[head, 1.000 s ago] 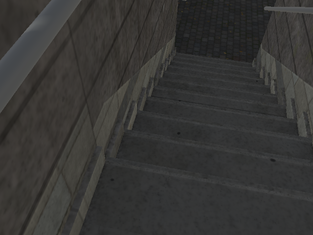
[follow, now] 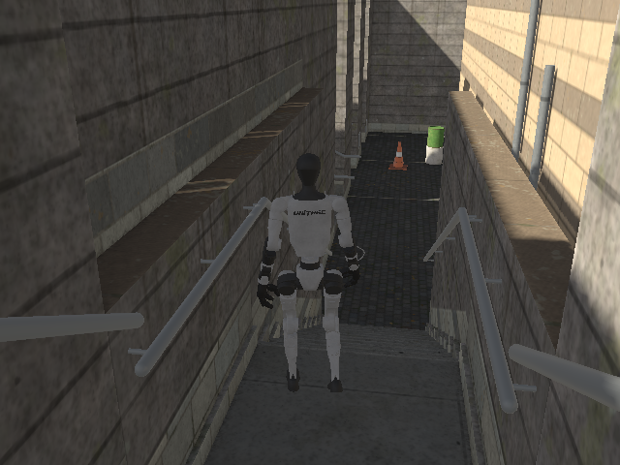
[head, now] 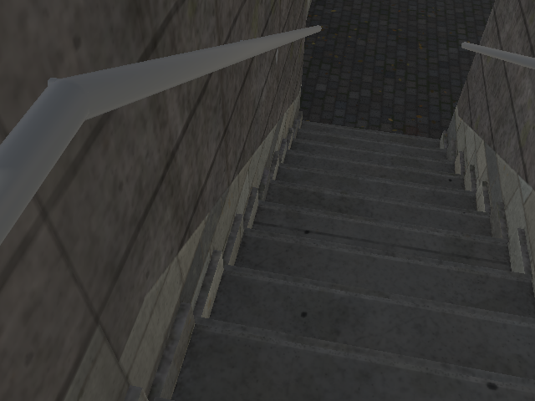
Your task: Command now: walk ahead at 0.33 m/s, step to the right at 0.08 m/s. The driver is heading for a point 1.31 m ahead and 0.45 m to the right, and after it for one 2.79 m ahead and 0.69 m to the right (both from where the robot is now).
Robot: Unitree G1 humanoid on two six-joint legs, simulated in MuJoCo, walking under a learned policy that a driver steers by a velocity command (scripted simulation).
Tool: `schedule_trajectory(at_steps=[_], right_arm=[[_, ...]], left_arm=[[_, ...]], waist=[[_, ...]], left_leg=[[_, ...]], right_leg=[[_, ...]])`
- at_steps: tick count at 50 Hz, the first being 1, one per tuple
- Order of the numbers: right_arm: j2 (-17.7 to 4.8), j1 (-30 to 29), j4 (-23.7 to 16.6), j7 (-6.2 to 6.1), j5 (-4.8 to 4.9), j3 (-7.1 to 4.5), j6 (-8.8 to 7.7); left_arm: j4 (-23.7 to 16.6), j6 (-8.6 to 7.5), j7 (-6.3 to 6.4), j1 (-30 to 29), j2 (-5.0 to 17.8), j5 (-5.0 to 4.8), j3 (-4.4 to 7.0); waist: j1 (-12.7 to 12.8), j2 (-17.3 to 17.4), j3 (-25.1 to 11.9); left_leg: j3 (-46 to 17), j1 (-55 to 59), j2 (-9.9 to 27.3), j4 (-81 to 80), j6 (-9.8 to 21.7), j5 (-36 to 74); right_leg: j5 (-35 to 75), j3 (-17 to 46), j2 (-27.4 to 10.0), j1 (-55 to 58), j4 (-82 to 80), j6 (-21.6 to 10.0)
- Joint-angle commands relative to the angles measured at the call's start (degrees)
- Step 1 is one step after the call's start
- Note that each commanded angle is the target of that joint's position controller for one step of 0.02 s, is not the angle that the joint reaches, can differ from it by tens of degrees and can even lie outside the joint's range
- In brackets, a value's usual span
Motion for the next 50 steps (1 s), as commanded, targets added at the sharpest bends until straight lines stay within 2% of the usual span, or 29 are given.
schedule_trajectory(at_steps=[1, 4, 5, 8, 10, 12, 15, 17, 18, 19, 20, 21, 22, 23, 25, 28, 33, 34, 36, 37, 38, 40, 41, 43, 45, 47, 48, 49, 50], right_arm=[[-9.47, 9.23, 1.25, -3.23, 0.87, -3.80, -0.37], [-7.83, 11.33, 2.35, -2.68, 1.59, -4.17, -1.23], [-1.93, 3.35, -2.16, 1.21, -1.45, -1.89, -2.71], [-4.65, 8.85, 0.48, 1.46, -3.14, -2.32, -1.98], [-9.00, 12.72, 2.84, 0.77, -2.14, -2.93, -2.19], [-10.25, 14.86, 4.37, 1.30, -1.47, -2.54, -1.48], [-13.29, 9.35, 3.49, 1.80, 0.18, -3.26, -0.17], [-10.52, 8.69, 3.49, 2.03, -0.62, -2.43, 0.16], [-3.98, 14.79, 4.79, 1.86, -1.82, -0.52, -0.21], [3.83, 20.33, 2.72, 1.86, -2.01, 2.19, -1.72], [-2.72, 9.84, 0.10, 1.03, -1.61, 0.77, -2.80], [-4.37, 7.46, -0.29, -0.09, -1.22, -0.17, -3.34], [-4.67, 9.61, 0.26, -0.85, -1.12, -0.27, -3.32], [-1.75, 10.72, 0.22, -0.97, -1.86, 0.52, -2.88], [-0.08, 7.74, -1.36, -0.29, -2.87, 1.01, -2.06], [-2.66, 5.50, -2.45, 0.90, -1.46, 0.28, -1.81], [-0.07, 4.90, -2.54, 2.81, -3.38, 1.18, 0.26], [-0.72, 5.23, -2.05, 3.08, -4.18, 1.19, 0.13], [-2.01, 0.74, -3.56, 3.39, -3.43, 0.82, -0.52], [-1.31, -2.46, -4.80, 3.16, -3.30, 1.57, -0.68], [-0.65, -5.09, -5.62, 2.65, -3.97, 1.85, -1.21], [1.25, -9.33, -7.24, 2.04, -3.28, 2.85, -1.82], [-0.56, -8.86, -6.21, 2.29, -3.85, 2.84, -2.17], [-0.09, -6.28, -7.38, 3.50, -3.46, 3.04, -0.31], [-2.69, -6.91, -8.40, 4.22, -3.80, 2.72, 1.10], [-2.93, -12.50, -10.71, 3.73, -3.05, 3.44, 1.32], [-2.78, -11.27, -10.24, 3.72, -3.36, 3.28, 1.87], [-3.25, -8.95, -9.16, 3.41, -3.68, 3.02, 1.57], [-7.02, 3.08, -5.02, 2.58, -3.78, 1.10, 0.76]], left_arm=[[-2.31, 2.02, 1.07, 6.68, 3.83, 0.39, 1.86], [-4.34, 4.71, 0.56, 4.55, 2.22, 1.33, 2.02], [-2.87, 3.55, -1.15, 3.35, -2.18, -1.63, -0.43], [-3.35, 2.87, -1.74, 2.05, 1.98, -0.11, 0.03], [-5.07, 1.46, -1.19, -1.68, 4.51, -0.64, 0.26], [-7.79, 0.97, 0.40, -6.18, 5.47, -0.39, 0.13], [-9.79, 0.20, 2.17, -8.08, 4.38, -0.79, -0.22], [-7.68, -2.41, 3.46, -3.31, 7.34, -2.42, 1.00], [-5.14, -3.46, 3.65, 2.95, 11.11, -1.50, 2.51], [-2.05, -4.02, 3.26, 15.30, 16.85, -1.56, 4.05], [-0.99, -4.80, 2.62, 19.04, 12.30, -0.13, 3.41], [0.73, -4.68, 1.69, 17.34, 9.41, 0.45, 2.35], [-1.67, -4.17, 1.52, 9.20, 6.84, 0.92, 1.51], [-3.14, -3.76, 1.54, 4.90, 4.80, 0.79, 0.75], [-5.75, -3.90, 2.54, -1.87, 1.18, 0.51, -0.26], [-4.50, -4.41, 2.61, 0.45, 3.02, 2.13, 0.16], [0.45, -3.40, 0.94, 5.80, 3.43, 4.02, -0.15], [0.16, -3.27, 1.03, 6.51, 1.95, 3.99, -0.75], [0.85, -3.32, 1.70, 8.34, 0.99, 3.10, -1.84], [4.41, -3.25, 2.53, 13.66, -0.04, 4.30, -2.14], [4.84, -3.45, 3.82, 19.13, -1.21, 3.31, -2.44], [7.07, -3.37, 4.30, 23.59, -1.78, 3.20, -2.97], [3.08, -3.30, 3.84, 15.96, -3.17, 1.72, -3.91], [0.66, -2.64, 0.80, 10.13, 0.64, 3.58, -3.44], [1.57, -2.61, 0.82, 11.64, 3.20, 2.74, -2.80], [3.43, -2.70, 3.20, 19.25, 4.21, 1.93, -2.29], [3.91, -2.30, 3.72, 19.44, 4.94, 1.22, -2.06], [3.70, -1.76, 3.32, 19.85, 4.85, 0.70, -1.90], [3.12, -1.50, 2.22, 18.31, 4.32, 0.61, -2.02]], waist=[[1.08, -3.51, 2.36], [1.10, 6.55, 2.45], [-0.97, 17.71, -0.15], [-1.99, 7.51, 2.63], [-3.65, 8.48, 2.13], [-4.97, 8.22, 0.41], [-2.71, 6.97, 0.25], [-0.81, 3.18, -1.69], [-0.36, -3.63, -6.36], [2.50, -17.97, -15.32], [8.53, -12.22, -7.92], [6.80, -9.36, -4.46], [2.72, -6.40, -1.14], [0.28, -6.23, -0.05], [-1.56, -3.82, 0.99], [-0.20, -3.25, 1.35], [-0.30, -3.26, 0.27], [0.17, -2.37, -1.08], [1.11, -3.04, -0.16], [3.43, -2.32, 1.77], [6.18, -2.12, 1.84], [7.88, -4.91, 5.20], [6.29, -0.86, 3.05], [3.45, -5.49, 3.11], [3.93, -1.43, 7.39], [8.46, 1.12, 10.17], [7.54, -2.07, 10.47], [7.55, 0.01, 10.10], [2.39, 5.57, 6.67]], left_leg=[[-20.39, 8.62, 20.16, -14.13, 8.53, 10.11], [-13.12, 6.63, 17.01, -15.64, 7.19, 6.35], [-8.52, 1.87, 10.95, -20.35, 9.72, -3.22], [-6.59, -1.99, 11.42, -21.18, 9.04, -7.53], [-7.67, 2.82, 13.66, -20.65, 9.34, -9.02], [-9.97, 9.79, 16.74, -18.75, 9.63, -7.91], [-9.92, 13.29, 18.05, -14.28, 8.71, -6.94], [-8.60, 9.40, 14.33, -5.64, 6.56, -7.89], [-3.11, 5.02, 8.02, 8.03, 1.58, -8.75], [0.30, -16.99, -1.19, 25.63, -1.56, -21.02], [-7.52, -28.66, -1.06, 36.36, -0.48, -22.55], [-10.02, -31.29, 0.35, 45.45, 0.80, -18.80], [-10.87, -29.06, 3.35, 49.05, 1.76, -13.45], [-11.00, -26.27, 4.57, 48.77, 2.62, -8.99], [-10.43, -23.89, 5.51, 46.84, 2.10, -3.15], [-10.00, -27.40, 4.81, 43.10, -0.12, 3.59], [-8.21, -32.37, 7.93, 35.11, -0.63, 18.25], [-6.23, -31.32, 7.76, 35.97, -0.88, 19.97], [-3.56, -29.58, 7.34, 35.91, -0.33, 17.01], [-9.91, -43.19, 9.01, 32.66, -0.76, 21.89], [-10.13, -52.08, 8.89, 24.12, -0.71, 24.95], [-8.74, -55.97, 10.06, 19.68, -1.11, 28.05], [-4.93, -37.09, 9.57, 7.93, 0.35, 40.47], [2.61, 0.27, 4.06, 15.62, 0.16, 43.08], [2.81, -1.57, 3.92, 11.29, -0.22, 34.68], [-1.04, -10.88, 5.94, -6.56, 0.29, 30.32], [-1.75, -11.77, 6.71, -11.02, 0.48, 29.46], [-0.73, -6.70, 6.39, -13.63, 0.63, 27.93], [1.36, 5.00, 6.23, -16.56, 2.18, 32.57]], right_leg=[[3.89, 4.69, -3.79, -8.21, -0.46, -0.39], [6.70, 2.32, -4.33, -8.11, -6.70, -1.12], [11.90, -0.50, -5.45, -10.21, -1.62, -0.87], [16.93, -4.01, -5.76, -7.80, -14.07, 1.02], [19.52, -4.41, -4.55, -6.60, -25.44, 1.00], [16.40, -1.91, -4.19, -7.42, -33.53, 0.88], [15.25, -1.26, -4.41, -1.57, -43.03, -0.99], [21.65, -2.93, -2.75, 10.11, -45.93, -1.96], [31.98, 1.44, -7.82, 20.54, -43.17, -6.65], [25.46, 21.43, -20.30, 43.78, -48.93, -18.87], [16.67, 29.93, -21.49, 43.14, -52.46, -17.75], [10.05, 27.10, -20.74, 37.75, -52.37, -14.94], [4.88, 22.20, -18.73, 27.74, -53.02, -12.75], [6.30, 18.92, -16.98, 20.97, -54.04, -12.32], [8.09, 15.22, -15.81, 14.85, -56.05, -11.52], [16.91, 11.56, -14.99, 14.72, -55.59, -13.27], [23.42, 8.43, -14.32, 13.23, -49.60, -14.97], [24.08, 6.70, -12.95, 12.08, -46.46, -14.60], [25.63, 6.99, -12.74, 9.17, -44.39, -13.95], [24.59, 11.53, -15.27, 20.51, -41.08, -14.41], [21.31, 11.55, -15.25, 31.69, -38.93, -13.00], [21.28, 14.04, -15.38, 32.95, -38.18, -12.95], [13.54, 6.08, -8.53, 16.67, -36.28, -11.66], [0.65, -0.49, -3.58, -16.84, -39.30, -10.96], [-5.04, 2.97, -5.57, -12.76, -33.11, -11.23], [0.05, 8.83, -7.06, 8.67, -26.11, -10.04], [5.67, 11.60, -7.47, 16.12, -24.26, -9.96], [9.62, 12.81, -6.80, 16.94, -19.45, -10.31], [16.54, 10.31, -3.83, 16.42, -6.81, -8.50]])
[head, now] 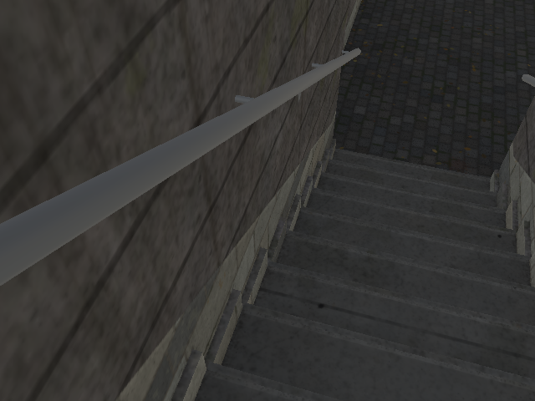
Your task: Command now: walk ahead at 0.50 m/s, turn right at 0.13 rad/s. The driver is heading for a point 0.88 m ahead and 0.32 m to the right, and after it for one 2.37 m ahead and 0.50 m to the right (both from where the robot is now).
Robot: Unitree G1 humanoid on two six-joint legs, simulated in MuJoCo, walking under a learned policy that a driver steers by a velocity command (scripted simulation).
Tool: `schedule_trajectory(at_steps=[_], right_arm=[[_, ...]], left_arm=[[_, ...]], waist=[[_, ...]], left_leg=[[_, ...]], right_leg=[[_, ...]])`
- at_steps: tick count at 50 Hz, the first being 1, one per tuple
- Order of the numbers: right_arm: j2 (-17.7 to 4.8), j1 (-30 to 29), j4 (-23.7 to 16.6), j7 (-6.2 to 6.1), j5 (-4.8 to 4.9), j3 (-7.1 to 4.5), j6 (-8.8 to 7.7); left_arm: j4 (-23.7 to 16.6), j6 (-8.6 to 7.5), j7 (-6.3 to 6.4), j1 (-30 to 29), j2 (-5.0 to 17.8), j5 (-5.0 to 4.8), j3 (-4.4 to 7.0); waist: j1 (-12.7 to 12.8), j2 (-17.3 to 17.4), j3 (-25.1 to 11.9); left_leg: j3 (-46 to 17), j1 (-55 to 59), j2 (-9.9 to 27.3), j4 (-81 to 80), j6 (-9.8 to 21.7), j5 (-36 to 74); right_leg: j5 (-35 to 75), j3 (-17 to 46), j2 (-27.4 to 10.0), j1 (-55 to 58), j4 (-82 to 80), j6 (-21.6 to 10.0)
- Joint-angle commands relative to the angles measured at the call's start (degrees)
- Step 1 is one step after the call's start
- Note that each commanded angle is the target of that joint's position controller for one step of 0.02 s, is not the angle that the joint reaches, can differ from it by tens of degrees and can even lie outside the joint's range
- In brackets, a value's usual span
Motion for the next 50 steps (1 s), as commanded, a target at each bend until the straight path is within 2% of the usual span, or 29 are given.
schedule_trajectory(at_steps=[1, 2, 3, 5, 6, 8, 9, 11, 14, 16, 17, 18, 21, 24, 27, 29, 31, 32, 33, 34, 35, 36, 38, 39, 42, 44, 46, 48, 50], right_arm=[[-8.82, 25.44, 6.10, -1.16, -0.08, -4.49, -1.68], [-10.71, 37.82, 7.09, 0.40, -1.23, -5.82, -1.36], [-13.75, 39.11, 7.47, 2.45, -0.93, -7.52, -0.67], [-12.96, 32.36, 7.44, 1.64, 0.54, -7.10, 0.43], [-7.69, 27.55, 6.66, 1.12, 0.75, -5.28, -0.64], [-3.61, 22.73, 7.32, 1.19, 0.56, -4.32, -2.03], [2.65, 18.81, 7.15, -0.98, 1.38, -2.74, -3.61], [0.92, 14.89, 4.77, -1.69, 1.92, -2.49, -5.10], [-6.88, 17.49, 6.97, -2.72, -1.78, -4.38, -5.13], [-4.71, 17.30, 7.01, -2.64, -0.07, -4.27, -4.55], [-0.44, 23.10, 11.60, -4.76, 0.67, -3.58, -5.45], [3.52, 31.55, 13.83, -6.06, 0.52, -2.33, -5.10], [3.53, 48.03, 20.86, -7.67, -0.15, -2.02, -3.58], [1.80, 36.32, 15.90, -5.89, -2.81, -1.65, -3.67], [-4.94, 34.00, 17.30, -5.58, 1.14, -4.11, -3.52], [-7.14, 36.37, 19.64, -6.55, -0.15, -5.32, -1.64], [-6.77, 34.79, 19.69, -3.07, -3.61, -5.77, 0.36], [1.26, 42.76, 22.14, -0.59, -4.67, -3.97, 0.72], [2.65, 43.81, 18.55, 1.85, -1.22, -3.68, -0.54], [-2.50, 31.52, 14.60, 2.23, 1.12, -5.24, -1.47], [-3.09, 19.33, 8.23, 0.71, 3.37, -4.87, -3.10], [-4.52, 14.20, 8.66, -0.70, 3.64, -4.73, -4.28], [-2.75, 17.46, 6.98, -3.94, 3.77, -4.71, -5.16], [1.82, 18.83, 6.12, -5.20, 1.44, -3.26, -4.51], [-1.37, 19.18, 5.92, -3.94, 0.77, -3.57, -2.02], [-0.68, 23.44, 6.91, -1.81, 0.84, -2.67, -2.69], [-3.72, 12.74, 3.28, -1.24, -0.87, -2.62, -2.85], [-4.29, 4.74, 1.42, -0.94, -0.33, -1.93, -2.34], [-5.05, -0.35, 0.77, -0.82, 1.47, -1.84, -1.40]], left_arm=[[0.80, 1.61, -3.26, 5.20, 9.37, 0.56, 1.26], [4.25, 1.71, -6.31, 18.10, 2.12, -0.42, 0.42], [0.97, 1.04, -7.76, 14.95, 5.64, -0.95, 0.95], [-9.58, 0.17, -6.76, -8.25, 7.15, -2.85, 0.99], [-10.66, 0.82, -5.15, -12.61, 5.53, -2.55, 0.37], [-11.92, 3.07, -4.38, -8.31, 3.94, -1.95, 0.24], [-11.26, 3.96, -4.69, -6.32, 3.10, -0.45, -0.03], [-8.30, 3.48, -5.94, -5.31, 5.93, 1.11, 1.61], [-8.19, 3.37, -6.93, -6.62, 6.00, 0.58, 2.60], [-9.06, 2.85, -5.75, -9.99, 7.67, 0.87, 4.00], [-12.34, 3.05, -4.99, -17.68, 6.57, 2.83, 3.35], [-11.53, 2.94, -4.30, -19.88, 4.73, 2.37, 2.75], [-16.00, 3.20, -4.85, -32.48, 2.39, 2.33, 2.26], [-15.96, 4.00, -5.77, -36.65, 4.27, 1.89, 2.83], [-16.89, 5.92, -6.28, -37.31, 7.69, 3.26, 4.99], [-14.68, 4.75, -4.63, -32.94, 6.37, 2.69, 4.72], [-3.96, 1.86, -3.29, -11.16, 14.71, 0.34, 9.51], [-0.07, 1.75, -3.51, -0.15, 23.10, 0.67, 11.98], [0.62, 1.76, -4.67, 9.18, 25.00, 1.62, 11.81], [2.48, 2.32, -4.91, 11.02, 22.04, 2.38, 11.94], [-0.02, 2.32, -4.88, 7.24, 18.86, -0.55, 10.61], [-0.18, 2.24, -5.24, 2.61, 15.15, -0.81, 9.19], [-2.24, 1.76, -7.01, -5.48, 9.25, 1.01, 5.47], [-3.60, 0.00, -5.73, -10.66, 4.24, -0.03, 3.16], [-8.03, -1.58, -4.08, -17.90, 8.39, -0.95, 2.96], [-8.76, -1.51, -5.18, -17.61, 13.40, 2.72, 3.60], [-5.53, -2.26, -3.51, -8.63, 8.90, 2.64, 2.65], [-1.43, -1.58, -2.35, 3.84, 7.63, 2.08, 2.45], [-3.34, -0.28, -2.54, 2.42, 6.85, 1.56, 1.68]], waist=[[-12.20, 4.26, 1.98], [-11.34, 13.46, -17.83], [-13.62, 10.40, -26.69], [-16.68, -1.99, -12.34], [-14.76, -5.03, -2.63], [-6.22, -5.80, 3.29], [-4.72, -6.20, 4.41], [-5.05, -7.68, 4.40], [-3.84, -0.86, 2.56], [-5.36, 0.26, 5.66], [-9.55, 2.05, 5.39], [-13.44, 0.65, 6.68], [-20.26, -1.23, 9.53], [-18.30, -1.97, 9.37], [-16.65, -0.44, 16.06], [-16.09, -1.17, 17.07], [-5.77, -5.99, 4.02], [-5.87, -11.95, -10.86], [-4.50, -19.29, -24.30], [0.11, -16.28, -16.24], [2.78, -14.23, -11.50], [1.90, -6.47, -1.28], [-7.83, -0.90, 7.36], [-12.69, 2.14, 6.43], [-13.37, -4.93, 8.66], [-16.24, -4.76, 5.19], [-9.27, -3.51, 4.51], [-3.45, -1.77, 3.61], [-3.57, -5.51, 6.03]], left_leg=[[1.43, 30.08, 2.99, -9.86, 3.38, 12.21], [-4.12, 64.09, 12.89, 19.17, 14.15, 42.11], [-11.77, 72.91, 19.89, 26.75, 18.69, 38.29], [-19.43, 55.05, 22.81, 8.58, 16.61, -8.53], [-12.77, 40.39, 17.73, 4.14, 12.73, -19.15], [-9.29, 9.11, 20.58, 0.56, 15.87, -13.80], [-4.50, 2.85, 14.72, -0.69, 11.96, -22.20], [2.43, -6.93, 10.45, -2.51, 10.90, -16.28], [1.83, -6.13, 14.77, -0.59, 11.61, -14.55], [1.84, 0.21, 14.76, 2.32, 11.64, -19.09], [-0.60, 19.88, 16.14, 7.71, 9.38, -31.06], [-2.08, 27.34, 16.97, 10.20, 9.29, -33.37], [-6.42, 30.73, 19.19, 13.76, 10.67, -38.38], [5.90, 1.45, 13.09, 15.13, 4.91, -55.94], [2.23, 6.76, 18.47, 16.60, 0.83, -57.81], [0.70, 20.51, 20.85, 23.81, -2.20, -43.94], [9.60, 5.65, 11.28, 46.36, -3.54, -37.95], [11.00, -7.89, 4.62, 67.30, -7.13, -63.29], [6.10, -13.40, -0.67, 87.40, -7.63, -72.10], [4.41, -22.77, -0.28, 95.09, -6.64, -71.12], [1.72, -33.47, 0.75, 98.88, -6.25, -71.71], [-1.56, -36.79, 3.33, 93.60, -4.46, -65.67], [-8.45, -22.77, 4.88, 81.72, -2.99, -53.26], [-11.88, -16.59, 7.11, 63.92, -0.14, -40.08], [-7.96, -6.22, 4.14, 40.91, -1.65, -31.05], [-3.31, 10.48, -0.92, 47.31, -2.74, -18.96], [-11.06, -12.40, 1.94, 32.57, -4.31, -4.58], [-11.05, -24.46, 2.17, 22.65, -5.46, -2.61], [-5.80, -11.58, 1.15, 10.78, -5.50, 2.10]], right_leg=[[47.33, 11.96, -6.92, -9.73, 19.03, -3.92], [11.74, 6.06, -0.87, -28.81, 47.28, 0.29], [0.93, 6.48, -3.33, -42.64, 65.02, 0.95], [9.46, 3.73, -5.76, -63.80, 67.72, 2.71], [20.28, 4.80, -8.64, -65.83, 59.94, 2.21], [24.73, 7.03, -13.15, -46.51, 46.34, 1.66], [37.64, 8.76, -15.15, -44.88, 31.17, -0.51], [53.61, 7.72, -14.38, -34.56, 10.81, -0.18], [56.19, 6.47, -12.52, -27.67, 14.00, 1.59], [53.45, 6.67, -13.05, -33.87, 11.30, 0.07], [64.89, 13.50, -19.68, -51.10, -2.19, -2.11], [71.47, 11.46, -19.80, -57.16, -8.96, -2.18], [70.43, 3.60, -17.93, -61.43, -13.04, -1.81], [87.62, -4.99, -13.28, -24.22, -22.86, -3.11], [70.92, -3.65, -12.74, -25.66, -28.11, -3.63], [73.19, 1.10, -16.02, -27.53, -41.16, -4.86], [75.93, -6.60, -7.94, 15.12, -36.84, -5.03], [94.52, -1.29, -13.31, 43.25, -17.98, -9.76], [103.10, 8.89, -20.01, 54.29, -15.71, -16.96], [91.26, 10.28, -19.54, 47.08, -20.97, -15.99], [60.81, 20.45, -24.15, 38.53, -29.18, -17.89], [48.58, 22.87, -23.91, 25.49, -32.09, -15.66], [49.77, 29.97, -28.87, -5.30, -35.24, -20.90], [44.34, 24.70, -25.61, -14.42, -36.28, -16.78], [35.35, 18.30, -19.35, -29.41, -39.91, -16.71], [46.85, 11.87, -14.58, -43.63, -32.18, -16.02], [41.66, 17.12, -14.95, -22.21, -21.69, -16.92], [38.32, 23.02, -16.49, -8.69, -15.11, -17.50], [28.11, 19.93, -13.38, -19.40, -14.25, -15.80]])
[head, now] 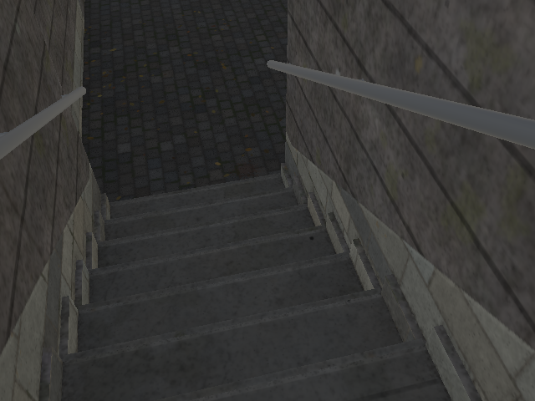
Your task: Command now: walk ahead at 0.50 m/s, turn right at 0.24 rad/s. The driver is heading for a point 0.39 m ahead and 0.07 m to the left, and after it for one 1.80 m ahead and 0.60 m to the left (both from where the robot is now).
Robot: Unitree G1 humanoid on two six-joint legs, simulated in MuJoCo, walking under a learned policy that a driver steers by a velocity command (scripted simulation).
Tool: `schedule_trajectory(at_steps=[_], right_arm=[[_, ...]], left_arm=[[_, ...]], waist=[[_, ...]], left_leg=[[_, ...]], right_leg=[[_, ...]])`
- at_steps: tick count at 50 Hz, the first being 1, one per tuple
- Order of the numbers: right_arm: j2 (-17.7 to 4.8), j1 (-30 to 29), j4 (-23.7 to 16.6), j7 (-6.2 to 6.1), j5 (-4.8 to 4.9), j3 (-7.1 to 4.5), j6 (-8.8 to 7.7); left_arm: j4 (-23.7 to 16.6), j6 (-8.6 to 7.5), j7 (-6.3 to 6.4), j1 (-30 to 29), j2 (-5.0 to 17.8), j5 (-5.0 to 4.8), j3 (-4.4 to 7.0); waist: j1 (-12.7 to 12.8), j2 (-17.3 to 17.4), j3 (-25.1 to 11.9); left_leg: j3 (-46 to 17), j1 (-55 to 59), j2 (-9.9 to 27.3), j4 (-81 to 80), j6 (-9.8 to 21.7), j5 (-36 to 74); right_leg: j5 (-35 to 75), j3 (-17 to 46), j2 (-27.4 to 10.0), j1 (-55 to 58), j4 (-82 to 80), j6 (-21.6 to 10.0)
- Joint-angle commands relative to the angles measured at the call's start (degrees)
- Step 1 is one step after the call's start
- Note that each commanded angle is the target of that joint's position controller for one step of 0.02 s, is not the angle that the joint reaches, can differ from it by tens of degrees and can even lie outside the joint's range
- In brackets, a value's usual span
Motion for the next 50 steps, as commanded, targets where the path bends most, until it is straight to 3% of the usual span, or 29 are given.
schedule_trajectory(at_steps=[1, 5, 6, 7, 8, 9, 10, 11, 12, 13, 14, 15, 16, 17, 18, 20, 21, 22, 24, 25, 26, 27, 28, 30, 33, 35, 37, 43, 50], right_arm=[[-4.15, -0.96, -2.18, 0.60, 1.39, -0.17, 1.09], [-5.28, -5.27, -4.01, 1.30, 0.44, -0.78, 1.85], [-6.07, -4.70, -3.03, 0.85, 0.90, -1.16, 1.69], [-7.72, 3.92, 0.19, 0.22, 2.46, -2.39, 0.56], [-11.20, 22.53, 5.82, 0.35, 3.43, -5.10, -0.77], [-15.92, 38.76, 10.51, 2.05, 2.05, -7.01, -0.50], [-18.15, 35.40, 8.47, 3.56, 1.41, -6.91, -0.18], [-15.90, 33.76, 7.99, 2.98, 0.15, -7.15, 0.30], [-12.94, 30.24, 7.80, 2.42, 1.24, -6.34, 0.32], [-5.16, 25.90, 7.67, 2.39, 1.34, -3.65, -0.04], [-1.81, 19.34, 6.83, 1.98, 0.20, -2.06, -0.12], [0.90, 14.55, 6.50, 0.83, -0.25, -1.07, -0.81], [0.78, 10.16, 5.22, -0.42, 1.20, -1.35, -2.31], [0.21, 4.99, 2.65, -0.94, 2.49, -1.36, -3.67], [-5.04, 4.66, 2.66, -0.74, 2.10, -2.19, -4.47], [-12.42, 5.35, 3.30, -0.19, 1.86, -3.83, -4.79], [-9.11, 12.59, 7.51, -1.86, 8.10, -3.65, -1.75], [-7.98, 14.38, 7.47, -2.03, 8.42, -3.09, 0.08], [-7.36, 11.00, 5.80, -3.09, 6.61, -3.13, 1.65], [-5.37, 21.35, 6.43, -3.40, 5.54, -3.26, 2.44], [-1.59, 26.37, 8.33, -3.58, 4.29, -2.13, 3.53], [-3.04, 24.97, 8.52, -3.88, 3.76, -2.61, 4.12], [-0.93, 24.99, 7.82, -3.56, 4.60, -2.01, 4.24], [-2.34, 22.74, 8.96, -3.85, 4.46, -2.12, 5.37], [2.15, 28.92, 13.33, -3.11, 2.78, -1.21, 6.79], [-1.98, 25.44, 13.35, -3.12, 2.29, -1.77, 6.00], [-5.04, 18.03, 11.17, -3.65, 4.16, -2.23, 4.31], [-1.72, 17.29, 13.17, -4.33, 4.85, -2.01, 3.49], [-1.70, 17.00, 15.40, -3.95, 4.68, -2.31, 4.21]], left_arm=[[-1.46, 0.96, 0.05, 5.34, 7.86, 0.42, 0.87], [-2.44, 1.28, -0.28, 2.68, 11.83, -0.03, 2.55], [-2.00, 1.78, -0.06, 2.58, 12.03, -0.05, 2.85], [-1.80, 2.85, -0.43, 0.08, 12.48, 0.04, 2.90], [0.12, 3.30, -3.22, 0.90, 13.73, 2.11, 2.86], [2.69, 2.66, -5.75, 11.72, 6.68, 1.16, 2.16], [-2.15, 1.89, -6.97, 9.45, 8.96, -1.80, 2.77], [-7.86, 1.71, -6.35, -2.40, 9.63, -2.55, 2.72], [-11.77, 1.32, -4.42, -8.54, 8.90, -3.44, 2.72], [-12.63, 1.32, -3.11, -10.64, 9.22, -3.09, 2.77], [-12.95, 1.61, -2.51, -7.17, 4.24, -2.09, 0.91], [-12.71, 2.14, -2.80, -6.45, 1.18, -0.51, -0.18], [-11.74, 2.42, -3.12, -6.02, 2.49, 1.36, 0.32], [-11.32, 2.46, -3.58, -7.35, 5.63, 1.65, 1.30], [-10.79, 2.57, -4.29, -9.17, 6.36, 1.61, 1.91], [-11.36, 2.68, -4.73, -6.21, 8.06, 0.72, 2.79], [-9.64, 6.29, 1.31, -8.68, 3.12, -4.75, 2.74], [-9.18, 7.44, 3.17, -9.07, 5.07, -5.57, 2.85], [-4.86, 6.88, 3.89, -4.52, 8.95, -4.45, 4.11], [-3.49, 6.30, 4.08, -2.19, 14.82, -4.36, 5.92], [-3.73, 6.32, 3.85, -4.54, 11.57, -6.18, 4.93], [-5.12, 5.31, 3.27, -8.36, 7.06, -7.06, 3.39], [-5.54, 5.04, 3.59, -13.07, 9.71, -6.49, 4.13], [-6.36, 4.89, 4.09, -18.86, 8.23, -4.78, 4.37], [-8.28, 5.40, 3.60, -27.32, 6.12, -5.46, 4.13], [-7.87, 6.62, 3.66, -25.23, 5.75, -5.47, 4.58], [-5.96, 8.15, 4.43, -19.40, 4.63, -6.16, 4.70], [-1.53, 8.90, 4.42, -19.06, 2.62, -5.23, 4.28], [1.92, 8.56, 4.92, -18.03, 3.77, -4.78, 4.00]], waist=[[-1.08, -5.21, 6.82], [-0.69, -8.02, 8.85], [-0.53, -6.91, 9.07], [-4.83, -4.29, 6.88], [-13.20, -1.83, 2.13], [-14.54, 14.37, -13.45], [-12.99, 12.69, -17.69], [-16.55, 5.93, -11.78], [-16.26, 2.95, -3.11], [-12.27, -1.40, 1.32], [-5.66, -5.65, 4.13], [-3.29, -4.88, 8.74], [-3.02, -2.24, 7.43], [-3.38, -5.27, 5.93], [-2.95, -1.09, 4.62], [-0.79, 0.78, 3.87], [-0.14, 3.46, 0.14], [-2.08, 3.33, 1.06], [0.55, 1.99, 2.06], [-3.31, -11.07, -0.74], [-6.63, -17.69, -4.01], [-7.36, -9.53, 0.52], [-9.90, -12.89, -1.51], [-10.71, -11.72, -0.01], [-15.84, -6.75, -1.23], [-12.55, 2.93, 4.92], [-7.70, 6.41, 8.67], [-7.42, 1.79, 5.28], [-7.93, -1.54, 7.18]], left_leg=[[2.06, 9.75, -0.06, -10.32, -0.54, 4.25], [3.44, 14.69, -1.18, -16.16, 2.05, -9.43], [2.67, 16.35, -0.60, -21.77, 3.04, -8.96], [3.37, 25.23, -0.48, -29.96, 4.74, -3.48], [7.21, 47.56, -0.56, -24.14, 8.01, 4.01], [1.87, 79.53, 7.30, -1.13, 20.60, 35.01], [-11.34, 80.29, 15.63, -1.79, 25.83, 38.53], [-16.52, 75.36, 18.35, -6.95, 25.44, 19.85], [-20.43, 63.37, 20.14, -12.36, 24.24, -4.37], [-16.50, 47.89, 18.89, -14.48, 22.28, -5.34], [-12.81, 31.34, 19.51, -15.64, 21.79, -2.50], [-9.13, 18.09, 15.69, -18.54, 20.53, -2.72], [-2.47, 12.22, 7.54, -19.06, 19.14, -7.51], [5.33, 0.39, 2.24, -20.35, 17.21, -13.78], [8.01, -9.97, -1.53, -19.26, 15.39, -15.71], [6.32, -12.09, 0.81, -14.60, 12.45, -5.76], [0.22, 4.91, 6.13, -14.61, 11.59, 8.03], [1.41, 10.03, 5.50, -10.78, 10.22, 10.28], [3.38, 14.96, 0.76, 1.43, 8.34, 10.74], [6.68, 12.96, -6.11, 17.27, 4.31, -13.53], [5.75, 7.29, -9.43, 28.62, 3.41, -54.45], [0.89, 4.83, -6.92, 24.68, 3.34, -58.97], [0.52, 7.36, -5.21, 18.45, 2.60, -58.57], [4.35, 23.30, -4.59, 6.81, 2.53, -47.99], [8.91, 41.71, -5.87, 2.67, 3.50, -27.48], [2.48, 34.68, -2.53, -12.01, 3.09, -9.55], [-6.76, 24.86, 4.69, -19.38, 3.72, -0.46], [-0.68, 27.38, -0.35, -21.07, 2.53, -5.27], [0.02, 26.73, -1.47, -26.86, 3.60, -19.32]], right_leg=[[6.06, 19.23, -13.42, -10.87, -9.53, -12.09], [14.66, 21.56, -14.49, -5.16, -2.38, -8.52], [15.83, 20.89, -14.19, -1.75, 1.94, -6.78], [17.29, 18.20, -12.79, -0.19, 10.42, -4.63], [25.74, 14.50, -9.84, -10.66, 24.71, -0.78], [-0.08, 4.54, 0.59, -31.87, 58.49, 5.04], [-13.22, 0.11, -0.11, -45.13, 75.99, 5.75], [-10.52, -0.25, -2.42, -56.89, 76.91, 5.19], [-3.15, 2.08, -4.71, -63.75, 74.01, 4.40], [5.73, 4.41, -8.38, -56.79, 65.57, 2.77], [15.31, 9.28, -13.00, -45.64, 55.66, 0.95], [23.09, 9.72, -15.60, -40.86, 45.75, 0.10], [30.30, 5.86, -14.59, -34.41, 32.17, 0.07], [46.40, 1.31, -13.34, -18.77, 12.22, 0.91], [52.33, -2.89, -10.58, -3.26, 10.66, 2.63], [43.03, -5.19, -6.91, 5.06, 13.34, 5.52], [39.95, -1.34, -7.83, 5.20, 3.08, 4.69], [39.03, -4.21, -5.85, 4.96, 1.36, 3.43], [40.79, -5.00, -4.80, 13.05, -12.12, 1.47], [61.90, 5.53, -15.03, 18.41, -17.14, -4.06], [64.05, 21.17, -24.66, 20.03, -22.85, -10.63], [66.87, 19.21, -24.17, 16.79, -23.61, -10.53], [56.78, 19.61, -25.44, 14.17, -25.59, -10.86], [57.49, 10.48, -21.03, 0.99, -27.60, -7.06], [43.10, 1.70, -16.75, -12.20, -23.40, -3.54], [35.69, -5.20, -9.07, -5.50, -15.45, 1.25], [23.60, -4.95, -6.65, 2.29, -14.74, 4.26], [35.22, -5.04, -8.10, 15.21, -21.87, 5.10], [33.94, -3.99, -10.26, 18.57, -27.49, 5.42]])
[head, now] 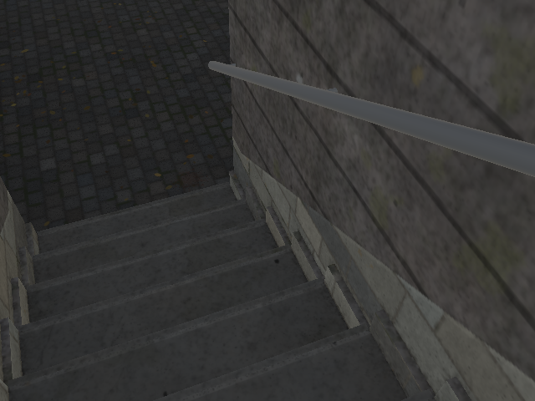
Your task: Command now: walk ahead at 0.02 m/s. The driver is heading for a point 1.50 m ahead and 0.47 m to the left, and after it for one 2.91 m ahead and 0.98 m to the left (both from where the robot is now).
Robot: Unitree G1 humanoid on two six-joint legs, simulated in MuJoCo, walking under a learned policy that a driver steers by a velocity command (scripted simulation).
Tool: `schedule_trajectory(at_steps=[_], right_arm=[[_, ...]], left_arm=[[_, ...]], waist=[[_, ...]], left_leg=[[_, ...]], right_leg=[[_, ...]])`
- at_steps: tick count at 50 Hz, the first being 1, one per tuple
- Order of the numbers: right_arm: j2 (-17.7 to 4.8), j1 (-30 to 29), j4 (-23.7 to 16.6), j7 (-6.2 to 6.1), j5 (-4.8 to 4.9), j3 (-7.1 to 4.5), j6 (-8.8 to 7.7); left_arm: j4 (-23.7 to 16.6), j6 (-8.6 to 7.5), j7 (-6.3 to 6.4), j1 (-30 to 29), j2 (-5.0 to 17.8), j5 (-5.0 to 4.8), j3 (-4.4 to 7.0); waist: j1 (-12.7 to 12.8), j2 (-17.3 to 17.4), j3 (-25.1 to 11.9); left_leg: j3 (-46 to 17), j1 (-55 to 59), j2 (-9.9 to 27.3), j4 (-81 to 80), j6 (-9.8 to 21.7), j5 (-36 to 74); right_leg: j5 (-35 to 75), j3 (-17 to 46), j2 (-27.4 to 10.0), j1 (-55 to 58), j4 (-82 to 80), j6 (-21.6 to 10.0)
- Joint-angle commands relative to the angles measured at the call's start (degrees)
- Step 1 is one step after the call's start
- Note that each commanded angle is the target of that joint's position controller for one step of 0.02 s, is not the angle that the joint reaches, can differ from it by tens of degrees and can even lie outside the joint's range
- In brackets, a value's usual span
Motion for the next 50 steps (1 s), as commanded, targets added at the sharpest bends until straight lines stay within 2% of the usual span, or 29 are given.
schedule_trajectory(at_steps=[1, 2, 3, 6, 12, 13, 14, 16, 20, 24, 25, 26, 27, 31, 32, 33, 37, 44, 46, 47, 50], right_arm=[[-6.08, 2.69, -0.13, 0.02, 0.06, -1.21, 0.41], [-5.76, 2.34, 0.04, 0.09, -0.06, -1.16, 0.72], [-4.90, 1.04, 0.04, 0.28, -0.59, -0.74, 0.96], [-4.64, 0.34, 0.89, 0.41, -0.82, -0.42, 1.17], [-4.75, -1.42, 2.54, 0.41, -0.75, -0.01, 1.06], [-4.52, -1.09, 3.09, 0.12, -0.89, 0.02, 0.70], [-3.35, -1.46, 3.45, 0.03, -0.63, 0.51, 0.37], [-3.93, -2.12, 3.79, -0.02, -0.40, 0.47, 0.00], [-3.62, -2.25, 4.71, -0.01, -0.29, 0.71, -0.05], [-3.67, -2.01, 5.18, -0.21, -0.71, 1.00, 0.21], [-3.30, -2.37, 5.02, -0.26, -0.83, 1.08, 0.15], [-3.54, -1.47, 5.27, -0.01, -1.01, 1.03, 0.22], [-3.51, -0.30, 5.48, 0.37, -1.35, 1.03, -0.05], [-2.90, 0.76, 5.73, 0.76, -1.29, 1.25, -0.61], [-3.58, -0.02, 5.36, 0.63, -1.95, 1.18, -0.74], [-3.43, 0.32, 5.40, 0.60, -2.01, 1.20, -0.80], [-2.72, 1.66, 5.84, 0.55, -1.73, 1.55, -1.19], [-3.01, 1.94, 5.63, 0.48, -1.55, 1.75, -1.87], [-3.07, 1.18, 5.39, 0.13, -1.24, 1.82, -2.17], [-2.42, 2.39, 5.86, 0.20, -0.51, 1.92, -2.14], [-2.90, 2.08, 5.75, 0.22, -0.54, 1.84, -2.11]], left_arm=[[0.63, -0.74, 0.05, 3.61, 3.20, 0.45, 0.41], [0.95, -0.98, -0.05, 3.59, 3.11, 0.40, 0.37], [0.64, -1.25, -0.38, 2.54, 2.97, 0.00, 0.33], [1.14, -1.70, -0.46, 2.80, 2.69, -0.07, 0.19], [2.26, -2.29, -0.22, 4.38, 2.73, -0.09, 0.05], [2.35, -2.18, 0.12, 4.81, 1.99, 0.08, 0.04], [2.84, -1.85, 0.24, 5.12, 2.63, 0.06, 0.09], [3.15, -1.69, 0.30, 5.53, 2.25, 0.13, 0.03], [3.35, -1.87, 0.23, 5.46, 2.06, 0.09, -0.09], [4.04, -2.44, -0.06, 6.01, 2.17, 0.25, -0.39], [3.86, -2.27, -0.29, 5.51, 1.99, 0.34, -0.47], [4.01, -2.03, -0.48, 6.51, 2.17, 0.44, -0.44], [4.11, -1.67, -0.50, 6.73, 1.96, 0.35, -0.54], [3.45, -1.49, -0.47, 6.33, 2.55, 0.48, -0.56], [3.12, -1.76, -0.59, 5.56, 2.54, 0.51, -0.44], [2.93, -1.92, -0.62, 5.16, 2.81, 0.42, -0.38], [2.95, -1.84, -0.65, 5.38, 2.16, 0.30, -0.46], [3.20, -1.38, -0.80, 5.87, 1.84, 0.33, -0.61], [3.26, -1.68, -0.59, 4.70, 1.70, 0.18, -0.70], [3.69, -1.50, -0.45, 5.36, 1.72, 0.11, -0.91], [4.21, -1.26, -0.43, 5.86, 1.64, 0.16, -1.11]], waist=[[0.65, 2.26, -0.82], [0.52, 2.14, -0.43], [0.55, 2.00, -0.12], [0.31, 1.32, 0.27], [0.40, 1.02, 0.59], [0.63, 1.16, 1.16], [0.96, 0.41, 0.97], [1.24, 0.73, 0.59], [1.25, 1.00, -0.42], [0.79, 1.46, -0.63], [1.35, 1.26, -0.59], [1.31, 0.82, 0.69], [0.88, 0.27, 0.38], [1.00, -0.06, -0.13], [1.15, -0.80, -0.86], [0.95, -1.08, -1.10], [1.09, 0.39, -1.12], [1.70, 1.35, -0.65], [1.59, 1.54, -1.77], [1.41, 2.41, -1.09], [1.65, 2.11, -0.53]], left_leg=[[-6.40, -8.23, 7.54, -9.58, -1.55, 16.39], [-6.37, -8.32, 7.37, -10.23, -1.48, 14.60], [-6.50, -7.70, 6.87, -10.50, -1.34, 13.10], [-6.28, -6.21, 6.84, -11.84, -1.34, 10.62], [-5.91, -4.35, 6.72, -12.71, -1.59, 10.93], [-5.74, -4.26, 6.32, -13.46, -1.43, 9.93], [-5.99, -4.17, 6.51, -13.76, -1.57, 9.96], [-5.71, -3.50, 6.50, -13.75, -1.75, 10.54], [-5.50, -2.75, 6.54, -13.73, -2.01, 10.64], [-5.23, -2.91, 6.12, -13.16, -2.04, 9.33], [-4.88, -3.41, 6.15, -12.93, -2.12, 8.51], [-4.75, -4.03, 5.89, -12.30, -2.16, 7.58], [-4.86, -3.84, 6.04, -12.23, -1.83, 7.22], [-4.28, -3.43, 5.71, -10.32, -1.81, 8.21], [-4.37, -2.85, 5.32, -9.52, -1.41, 7.75], [-4.34, -2.19, 5.37, -9.10, -1.31, 8.20], [-4.61, -3.17, 5.72, -9.20, -1.43, 8.31], [-5.35, -5.53, 6.39, -10.77, -1.48, 8.06], [-5.61, -5.04, 6.85, -11.51, -1.45, 9.92], [-5.49, -5.65, 7.24, -12.21, -1.84, 10.95], [-5.70, -6.10, 7.30, -12.97, -1.94, 10.68]], right_leg=[[10.06, 1.15, -1.35, 9.33, -1.14, -2.34], [9.82, 1.27, -1.47, 9.15, -1.65, -2.39], [10.02, 1.47, -1.70, 7.91, -2.38, -2.21], [9.12, 1.99, -2.01, 6.31, -4.31, -2.16], [8.44, 2.77, -2.23, 4.94, -6.86, -1.99], [8.03, 2.77, -2.26, 4.80, -7.81, -1.84], [8.42, 2.25, -1.97, 4.77, -8.30, -1.92], [8.72, 2.65, -2.13, 4.87, -9.04, -1.97], [8.09, 3.10, -2.21, 4.83, -10.03, -2.19], [6.58, 3.41, -1.83, 4.77, -10.61, -2.24], [5.26, 3.59, -1.89, 4.84, -11.56, -2.11], [2.86, 4.12, -2.05, 3.75, -11.75, -2.42], [0.81, 4.59, -2.30, 3.07, -11.77, -2.58], [-0.17, 5.17, -2.51, 1.36, -12.14, -3.13], [-1.56, 5.53, -2.80, 0.75, -12.97, -3.12], [-2.06, 5.75, -2.90, 0.08, -13.26, -3.23], [0.03, 5.24, -2.66, 1.00, -12.39, -3.40], [4.25, 4.09, -2.06, 3.29, -10.16, -3.26], [7.90, 3.45, -1.89, 4.78, -9.75, -2.90], [9.72, 3.38, -1.93, 5.63, -8.95, -2.95], [10.09, 3.31, -1.97, 6.19, -8.58, -2.79]])
Next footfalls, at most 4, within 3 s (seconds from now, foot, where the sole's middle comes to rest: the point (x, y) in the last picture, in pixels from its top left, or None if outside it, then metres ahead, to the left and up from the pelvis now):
2.28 left None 0.27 0.11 -0.94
2.88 right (305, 398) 0.63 -0.13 -1.11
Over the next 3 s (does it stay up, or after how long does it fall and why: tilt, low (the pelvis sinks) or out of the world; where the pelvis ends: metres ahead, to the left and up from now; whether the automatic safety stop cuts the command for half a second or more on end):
stays up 0.56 -0.02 -0.35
